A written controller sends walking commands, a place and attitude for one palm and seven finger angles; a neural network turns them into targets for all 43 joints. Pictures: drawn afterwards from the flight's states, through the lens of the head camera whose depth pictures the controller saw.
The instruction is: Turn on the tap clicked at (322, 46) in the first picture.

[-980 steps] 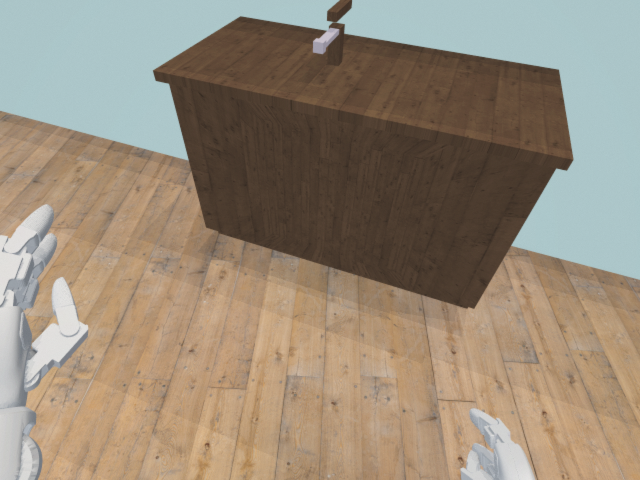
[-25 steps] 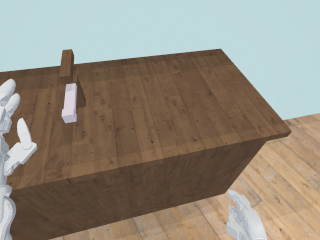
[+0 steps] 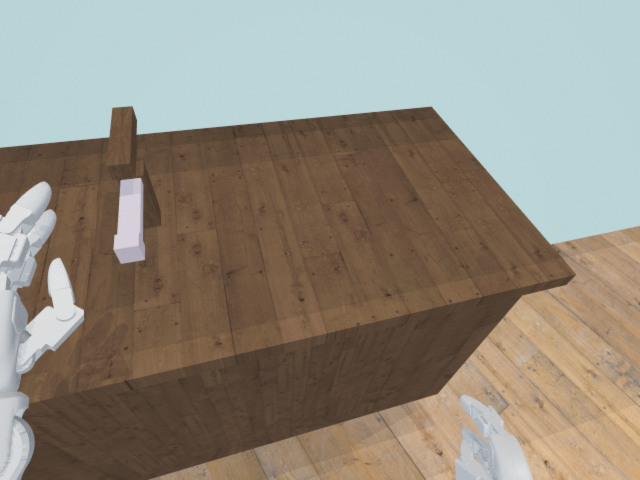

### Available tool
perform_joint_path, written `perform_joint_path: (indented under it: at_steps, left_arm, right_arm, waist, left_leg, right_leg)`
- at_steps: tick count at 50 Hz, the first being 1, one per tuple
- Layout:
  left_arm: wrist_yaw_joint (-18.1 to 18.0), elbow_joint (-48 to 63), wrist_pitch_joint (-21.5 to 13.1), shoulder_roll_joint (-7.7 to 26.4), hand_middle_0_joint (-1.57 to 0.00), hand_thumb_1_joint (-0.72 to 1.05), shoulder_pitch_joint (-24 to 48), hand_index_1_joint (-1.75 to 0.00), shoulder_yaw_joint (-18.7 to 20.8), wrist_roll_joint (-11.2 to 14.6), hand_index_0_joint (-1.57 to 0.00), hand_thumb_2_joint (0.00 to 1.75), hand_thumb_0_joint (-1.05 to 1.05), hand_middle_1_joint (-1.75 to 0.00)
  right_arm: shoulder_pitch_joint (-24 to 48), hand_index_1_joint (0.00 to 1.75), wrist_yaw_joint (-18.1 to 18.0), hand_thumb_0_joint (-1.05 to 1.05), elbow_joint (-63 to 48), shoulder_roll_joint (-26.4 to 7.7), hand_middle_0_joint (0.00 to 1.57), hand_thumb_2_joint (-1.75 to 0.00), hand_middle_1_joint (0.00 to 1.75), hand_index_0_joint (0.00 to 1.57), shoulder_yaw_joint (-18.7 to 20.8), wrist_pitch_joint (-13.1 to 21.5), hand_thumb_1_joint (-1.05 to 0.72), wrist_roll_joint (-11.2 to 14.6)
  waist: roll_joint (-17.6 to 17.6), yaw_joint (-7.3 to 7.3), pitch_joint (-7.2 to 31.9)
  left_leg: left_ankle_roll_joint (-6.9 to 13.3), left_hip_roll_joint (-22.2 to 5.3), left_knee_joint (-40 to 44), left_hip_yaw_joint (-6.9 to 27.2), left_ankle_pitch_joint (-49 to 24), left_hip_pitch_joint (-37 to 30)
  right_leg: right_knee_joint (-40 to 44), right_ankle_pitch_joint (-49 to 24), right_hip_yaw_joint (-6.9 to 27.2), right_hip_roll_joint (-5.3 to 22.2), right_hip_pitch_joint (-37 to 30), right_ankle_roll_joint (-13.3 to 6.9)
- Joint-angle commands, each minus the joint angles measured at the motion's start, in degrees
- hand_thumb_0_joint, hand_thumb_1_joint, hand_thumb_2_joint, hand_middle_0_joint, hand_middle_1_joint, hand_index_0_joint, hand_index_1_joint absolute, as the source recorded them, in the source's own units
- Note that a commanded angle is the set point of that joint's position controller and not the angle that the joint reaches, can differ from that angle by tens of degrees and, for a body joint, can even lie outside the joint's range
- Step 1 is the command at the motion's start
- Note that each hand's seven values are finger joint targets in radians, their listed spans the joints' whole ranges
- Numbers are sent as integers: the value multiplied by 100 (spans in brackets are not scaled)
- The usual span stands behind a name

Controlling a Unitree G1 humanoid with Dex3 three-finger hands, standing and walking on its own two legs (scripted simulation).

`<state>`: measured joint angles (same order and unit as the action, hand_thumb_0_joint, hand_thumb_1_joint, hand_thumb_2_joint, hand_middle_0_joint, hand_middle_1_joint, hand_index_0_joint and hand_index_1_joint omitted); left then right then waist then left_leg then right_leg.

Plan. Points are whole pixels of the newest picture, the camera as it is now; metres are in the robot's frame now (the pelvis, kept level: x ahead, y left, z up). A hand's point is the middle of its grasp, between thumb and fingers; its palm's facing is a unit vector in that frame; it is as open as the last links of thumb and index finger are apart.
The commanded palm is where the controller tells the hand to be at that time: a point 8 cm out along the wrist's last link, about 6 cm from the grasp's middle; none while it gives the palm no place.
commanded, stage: come to a stop and stand still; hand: left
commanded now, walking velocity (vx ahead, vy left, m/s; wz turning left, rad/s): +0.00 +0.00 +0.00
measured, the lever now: (129, 247) +0.35 +0.27 +0.09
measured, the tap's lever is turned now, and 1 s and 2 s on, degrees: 0 0 0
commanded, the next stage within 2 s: look again from close up in 0.22 s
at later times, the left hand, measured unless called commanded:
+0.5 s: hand (74, 306) +0.23 +0.25 +0.16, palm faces +0.38 -0.86 -0.35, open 7.5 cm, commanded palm +0.17 +0.28 +0.18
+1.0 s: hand (103, 337) +0.21 +0.22 +0.14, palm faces +0.28 -0.89 -0.36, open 7.4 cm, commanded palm +0.16 +0.28 +0.17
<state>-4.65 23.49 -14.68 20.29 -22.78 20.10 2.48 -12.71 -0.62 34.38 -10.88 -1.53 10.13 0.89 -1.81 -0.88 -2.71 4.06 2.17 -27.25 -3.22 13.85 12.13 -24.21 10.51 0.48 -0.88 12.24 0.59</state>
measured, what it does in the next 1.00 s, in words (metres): stands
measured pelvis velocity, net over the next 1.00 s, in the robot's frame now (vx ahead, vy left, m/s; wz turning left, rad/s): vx -0.01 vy -0.03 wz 0.02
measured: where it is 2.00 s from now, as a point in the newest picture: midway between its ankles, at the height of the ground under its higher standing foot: outside the picture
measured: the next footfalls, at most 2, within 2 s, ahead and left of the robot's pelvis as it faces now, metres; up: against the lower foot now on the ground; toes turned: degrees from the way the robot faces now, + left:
none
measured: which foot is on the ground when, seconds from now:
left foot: down 0.00-1.00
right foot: down 0.00-1.00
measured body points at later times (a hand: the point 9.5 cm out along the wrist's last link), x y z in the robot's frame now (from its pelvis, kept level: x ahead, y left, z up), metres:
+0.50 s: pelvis +0.01 +0.00 +0.00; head +0.03 +0.03 +0.45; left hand +0.20 +0.30 +0.17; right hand +0.19 -0.21 -0.07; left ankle +0.01 +0.07 -0.74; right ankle +0.03 -0.13 -0.74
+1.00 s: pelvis -0.01 -0.03 -0.01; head -0.01 -0.03 +0.44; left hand +0.18 +0.27 +0.16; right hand +0.21 -0.24 -0.07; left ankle +0.01 +0.07 -0.74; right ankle +0.03 -0.12 -0.74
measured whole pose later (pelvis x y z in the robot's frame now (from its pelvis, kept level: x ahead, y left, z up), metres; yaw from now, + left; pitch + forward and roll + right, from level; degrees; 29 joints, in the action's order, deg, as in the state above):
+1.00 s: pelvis -0.01 -0.03 -0.01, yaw +1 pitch +0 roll +0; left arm 2.4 24.3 1.6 22.6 -21.0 19.5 8.0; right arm -7.7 0.5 33.1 -14.0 -2.0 6.0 0.2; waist 0.3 -2.2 0.6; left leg 2.4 2.2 -33.6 -2.2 15.8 17.7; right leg -34.5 15.3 -1.5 -0.9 19.0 -1.8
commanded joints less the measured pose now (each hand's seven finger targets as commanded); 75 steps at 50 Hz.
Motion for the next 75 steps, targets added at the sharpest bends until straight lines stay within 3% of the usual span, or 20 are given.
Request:
perform_joint_path:
  at_steps: [1, 19, 25, 34, 35, 36, 37, 39, 40, 43, 47, 48, 50, 51, 54, 59, 62, 65, 70, 75]
  left_arm:
    - [-117, 1478, -355, 970, -20, 90, 449, -30, 608, 53, -20, 90, 0, -30]
    - [-159, 1495, -150, 912, -20, 90, 459, -30, 489, 37, -20, 90, 0, -30]
    - [-201, 1706, -166, 1103, -20, 90, 260, -30, 700, 52, -20, 90, 0, -30]
    - [-189, 1480, -141, 997, -20, 90, 96, -30, 624, 78, -20, 90, 0, -30]
    - [-317, 3865, -953, 5366, -20, 90, 5452, -30, 1832, -169, -20, 90, 0, -30]
    - [-82, 399, 265, 2776, -20, 90, 3705, -30, 1959, -691, -20, 90, 0, -30]
    - [148, -173, 818, 1678, -20, 90, 2211, -30, 718, 210, -20, 90, 0, -30]
    - [743, 449, 1458, 1291, -20, 90, 1490, -30, 825, 747, -20, 90, 0, -30]
    - [911, 206, 1847, 477, -20, 90, 774, -30, 249, 867, -20, 90, 0, -30]
    - [1008, 914, 2097, 953, -20, 90, 779, -30, 151, 488, -20, 90, 0, -30]
    - [485, 1399, 1141, 1547, -20, 90, 857, -30, 1126, 530, -20, 90, 0, -30]
    - [317, 1478, 818, 1651, -20, 90, 1109, -30, 1269, 586, -20, 90, 0, -30]
    - [-59, 1790, 409, 2006, -20, 90, 1532, -30, 1518, 548, -20, 90, 0, -30]
    - [-199, 1685, 352, 1722, -20, 90, 1726, -30, 1198, 466, -20, 90, 0, -30]
    - [-253, 786, 612, 1446, -20, 90, 1794, -30, 744, 418, -20, 90, 0, -30]
    - [125, 503, 1502, 1431, -20, 90, 2518, -30, -12, 435, -20, 90, 0, -30]
    - [61, 655, 1613, 1465, -20, 90, 2390, -30, 120, 439, -20, 90, 0, -30]
    - [-126, 740, 1504, 1909, -20, 90, 1880, -30, 860, 558, -20, 90, 0, -30]
    - [-318, 1054, 1497, 1621, -20, 90, 1034, -30, 998, 734, -20, 90, 0, -30]
    - [-184, 1263, 1525, 1296, -20, 90, 665, -30, 800, 857, -20, 90, 0, -30]
  right_arm:
    - [547, 30, -61, 0, -956, -733, 20, -90, 30, 20, 287, 219, -90, -10]
    - [623, 30, -119, 0, -1086, -753, 20, -90, 30, 20, 312, -10, -90, 6]
    - [715, 30, -144, 0, -1068, -748, 20, -90, 30, 20, 309, -1, -90, 23]
    - [621, 30, -168, 0, -1055, -786, 20, -90, 30, 20, 359, -44, -90, 13]
    - [-459, 30, -592, 0, -1812, -1197, 20, -90, 30, 20, -759, -221, -90, 340]
    - [398, 30, -505, 0, -784, -836, 20, -90, 30, 20, 329, -133, -90, -444]
    - [279, 30, -110, 0, -1056, -1123, 20, -90, 30, 20, 354, -63, -90, -246]
    - [398, 30, -9, 0, -835, -1317, 20, -90, 30, 20, 466, 35, -90, -152]
    - [774, 30, 113, 0, -859, -1119, 20, -90, 30, 20, 291, 33, -90, 40]
    - [1054, 30, 211, 0, -956, -1255, 20, -90, 30, 20, 286, -90, -90, 14]
    - [1217, 30, 68, 0, -1075, -1098, 20, -90, 30, 20, 286, -174, -90, -69]
    - [1210, 30, 19, 0, -1020, -1052, 20, -90, 30, 20, 289, -170, -90, -72]
    - [1217, 30, -45, 0, -933, -934, 20, -90, 30, 20, 237, -123, -90, -23]
    - [1157, 30, -51, 0, -924, -853, 20, -90, 30, 20, 231, -87, -90, -63]
    - [1184, 30, -166, 0, -759, -963, 20, -90, 30, 20, 175, -58, -90, 1]
    - [1558, 30, -422, 0, -754, -979, 20, -90, 30, 20, 132, -84, -90, 125]
    - [1606, 30, -444, 0, -714, -885, 20, -90, 30, 20, 161, -47, -90, 159]
    - [1628, 30, -414, 0, -625, -826, 20, -90, 30, 20, 199, -36, -90, 159]
    - [1575, 30, -360, 0, -653, -772, 20, -90, 30, 20, 226, -29, -90, 171]
    - [1360, 30, -426, 0, -629, -876, 20, -90, 30, 20, 243, 103, -90, 181]
  waist:
    - [621, -56, 885]
    - [551, -56, 767]
    - [739, -68, 942]
    - [450, -55, 894]
    - [2005, 430, 745]
    - [1413, -525, 1803]
    - [1180, -293, 1589]
    - [882, -446, 2113]
    - [763, -452, 1738]
    - [358, -375, 1015]
    - [-47, -349, 1249]
    - [22, -312, 1232]
    - [908, -383, 1339]
    - [1237, -336, 1413]
    - [989, -139, 852]
    - [479, -123, 637]
    - [221, -254, 654]
    - [48, -474, 812]
    - [408, -503, 965]
    - [159, -366, 1051]
  left_leg:
    - [-395, -704, 700, 612, -1019, -48]
    - [-415, -709, 881, 650, -509, 79]
    - [-504, -662, 787, 652, -1114, -131]
    - [-434, -712, 815, 664, -856, -86]
    - [-185, -626, 557, 1026, 68, 1480]
    - [-650, -440, 395, 788, -1669, -379]
    - [-1006, -435, 270, 818, -3505, -737]
    - [-898, -553, -32, 634, -4768, -1746]
    - [-923, -579, 37, 595, -4684, -1661]
    - [-645, -496, 20, 575, -2948, -588]
    - [-471, -310, -82, 554, -829, 65]
    - [-439, -293, -144, 568, -433, 200]
    - [-406, -237, -179, 522, 238, 248]
    - [-390, -177, -223, 505, 439, 313]
    - [-280, -124, -397, 515, 1305, 776]
    - [-304, -139, -890, 458, 1111, 999]
    - [-379, -200, -1103, 483, 960, 1103]
    - [-472, -284, -1249, 560, 843, 1341]
    - [-475, -394, -1205, 604, 670, 1368]
    - [-359, -401, -1173, 611, 114, 1199]
  right_leg:
    - [71, -926, 176, 299, -552, -141]
    - [253, -814, 233, 324, -725, -137]
    - [197, -1129, 155, 314, -779, -149]
    - [279, -1025, 216, 360, -749, -140]
    - [-733, 714, 73, -115, -963, 267]
    - [-677, -4, -168, -82, -407, -369]
    - [-497, -407, -596, -118, 139, -436]
    - [-461, -861, -453, -89, 327, -289]
    - [-537, -650, -505, -137, 486, -245]
    - [-568, -681, -677, -53, 615, -209]
    - [-706, 70, -628, -178, 743, -205]
    - [-731, 358, -594, -179, 839, -188]
    - [-782, 791, -426, -138, 919, -206]
    - [-741, 938, -391, -74, 932, -224]
    - [-585, 1501, -244, 80, 1210, -181]
    - [106, 2854, 602, 523, 1057, -136]
    - [271, 3275, 896, 655, 986, -94]
    - [314, 3174, 1170, 826, 666, 23]
    - [99, 2335, 1137, 912, 483, 47]
    - [-193, 602, 918, 855, 357, 122]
